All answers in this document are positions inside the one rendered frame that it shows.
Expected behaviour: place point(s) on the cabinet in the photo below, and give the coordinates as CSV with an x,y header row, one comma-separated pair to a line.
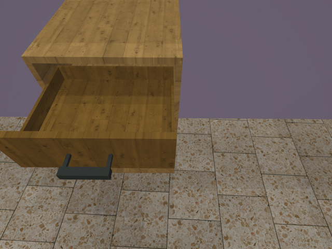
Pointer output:
x,y
111,33

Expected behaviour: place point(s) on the drawer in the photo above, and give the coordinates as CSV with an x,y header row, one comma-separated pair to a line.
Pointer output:
x,y
92,111

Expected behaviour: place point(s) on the handle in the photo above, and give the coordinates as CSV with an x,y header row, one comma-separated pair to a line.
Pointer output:
x,y
100,173

